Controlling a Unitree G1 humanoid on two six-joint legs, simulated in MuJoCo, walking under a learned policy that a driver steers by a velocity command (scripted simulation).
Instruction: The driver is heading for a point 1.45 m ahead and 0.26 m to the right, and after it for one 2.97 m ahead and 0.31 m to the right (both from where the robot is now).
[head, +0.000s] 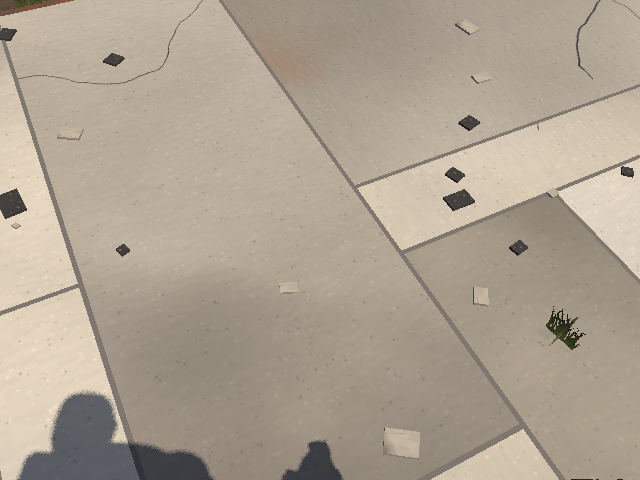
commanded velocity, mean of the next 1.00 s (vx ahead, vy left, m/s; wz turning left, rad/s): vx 0.00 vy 0.00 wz -0.51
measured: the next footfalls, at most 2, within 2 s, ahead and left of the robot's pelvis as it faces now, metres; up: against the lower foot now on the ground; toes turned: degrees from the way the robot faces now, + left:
right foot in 0.22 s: +0.02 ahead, -0.16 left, +0.00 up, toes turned -22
left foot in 0.68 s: +0.15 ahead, +0.04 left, +0.00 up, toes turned -31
